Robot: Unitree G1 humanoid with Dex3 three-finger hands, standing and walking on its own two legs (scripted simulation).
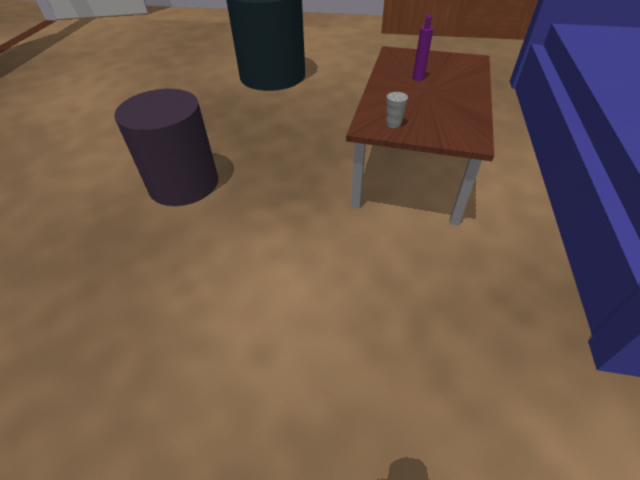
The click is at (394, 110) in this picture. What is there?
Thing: tapered cup
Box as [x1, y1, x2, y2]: [386, 92, 407, 127]
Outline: 391,92 387,94 386,98 386,124 390,127 397,127 400,125 402,119 402,114 404,111 407,96 401,92
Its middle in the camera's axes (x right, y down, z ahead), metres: +0.29 -0.51 +1.53
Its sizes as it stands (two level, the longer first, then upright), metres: 0.081 0.081 0.118
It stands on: a support 0.40 m high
